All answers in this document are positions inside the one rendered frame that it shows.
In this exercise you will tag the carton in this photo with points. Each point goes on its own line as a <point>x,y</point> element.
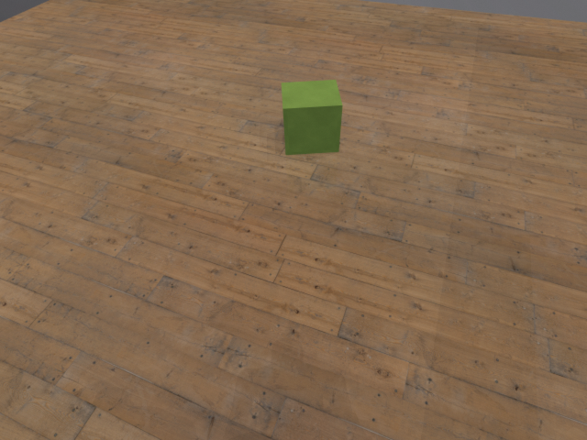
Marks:
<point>312,114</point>

